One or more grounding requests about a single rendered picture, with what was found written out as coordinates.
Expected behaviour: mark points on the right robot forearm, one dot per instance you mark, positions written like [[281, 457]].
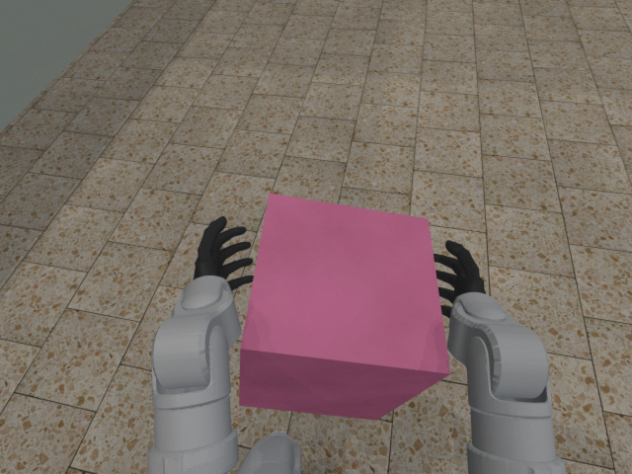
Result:
[[508, 389]]

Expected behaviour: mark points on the robot left thigh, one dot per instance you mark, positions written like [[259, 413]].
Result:
[[274, 454]]

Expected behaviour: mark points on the left robot hand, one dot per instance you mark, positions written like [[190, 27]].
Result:
[[210, 258]]

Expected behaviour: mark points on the carton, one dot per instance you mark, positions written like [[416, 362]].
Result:
[[344, 316]]

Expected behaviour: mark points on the left robot forearm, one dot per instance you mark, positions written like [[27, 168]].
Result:
[[191, 383]]

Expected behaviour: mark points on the right robot hand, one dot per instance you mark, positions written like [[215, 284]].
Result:
[[467, 278]]

